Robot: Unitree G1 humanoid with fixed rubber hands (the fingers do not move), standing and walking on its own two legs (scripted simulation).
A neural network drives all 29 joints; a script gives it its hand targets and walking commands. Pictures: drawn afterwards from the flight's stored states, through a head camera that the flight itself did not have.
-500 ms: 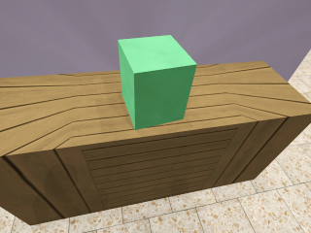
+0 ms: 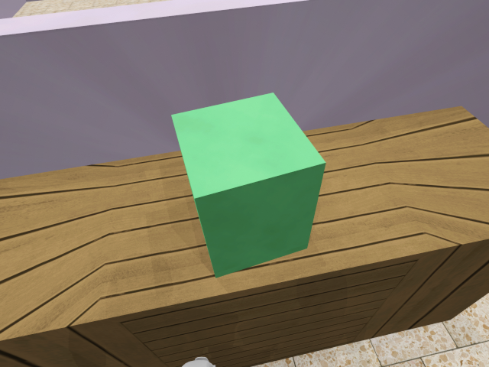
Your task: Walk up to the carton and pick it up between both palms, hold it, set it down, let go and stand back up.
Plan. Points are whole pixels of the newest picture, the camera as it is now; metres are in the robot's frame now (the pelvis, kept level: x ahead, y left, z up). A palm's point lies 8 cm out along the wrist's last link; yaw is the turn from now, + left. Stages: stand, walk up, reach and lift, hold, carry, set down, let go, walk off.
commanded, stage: walk up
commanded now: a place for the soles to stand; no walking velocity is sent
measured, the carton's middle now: (244, 186) +0.46 +0.02 +0.03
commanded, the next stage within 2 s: none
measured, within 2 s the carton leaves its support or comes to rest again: neither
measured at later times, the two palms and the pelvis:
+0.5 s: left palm out of the picture +0.10 +0.27 -0.13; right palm out of the picture +0.13 -0.21 -0.13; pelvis +0.04 +0.03 -0.01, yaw -1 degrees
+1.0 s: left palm out of the picture +0.11 +0.26 -0.14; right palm out of the picture +0.05 -0.29 -0.12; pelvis +0.00 -0.02 -0.02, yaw +3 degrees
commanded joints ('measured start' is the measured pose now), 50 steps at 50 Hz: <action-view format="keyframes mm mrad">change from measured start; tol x16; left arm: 1 5 186 42 -51 -1 -1 -10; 50 -230 195 29 -61 16 197 -71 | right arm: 1 54 21 6 -16 4 -13 -8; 6 129 -157 -53 -40 10 -21 -31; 15 -186 -117 -9 -76 35 34 -43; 38 -75 -119 29 89 49 -8 -35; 41 151 -238 -61 54 9 -26 -123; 50 -31 -217 -109 -104 -5 -28 -129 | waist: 1 -11 -251 -67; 7 -50 117 -272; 22 -54 -117 -46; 50 -32 156 -161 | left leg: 1 185 -78 104 -200 191 28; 4 436 -87 85 -415 421 74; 6 560 253 -260 -445 762 207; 9 278 263 -315 -565 358 321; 17 98 56 -95 -457 -88 99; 20 320 5 -51 -400 28 80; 38 222 58 -120 -543 37 99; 40 431 311 -525 -641 221 234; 42 471 339 -528 -592 339 271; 50 167 203 -320 -656 -56 209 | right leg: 1 -54 -134 10 1 724 -145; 4 -188 -108 26 156 457 -86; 7 -185 15 91 562 -453 11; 8 -205 -5 112 579 -473 18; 16 7 -29 132 43 -1 -49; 19 -328 -140 269 -174 -289 -88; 24 -140 -72 158 -84 -27 -62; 38 -91 -49 126 -79 -67 -52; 42 -445 -24 166 595 -290 41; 50 -275 -37 159 581 -229 68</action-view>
